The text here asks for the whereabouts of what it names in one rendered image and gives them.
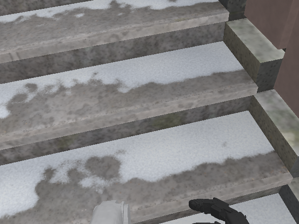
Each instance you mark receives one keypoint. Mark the left robot thigh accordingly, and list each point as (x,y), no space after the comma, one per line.
(112,212)

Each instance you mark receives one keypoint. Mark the robot right hand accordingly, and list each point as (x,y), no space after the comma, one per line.
(218,209)

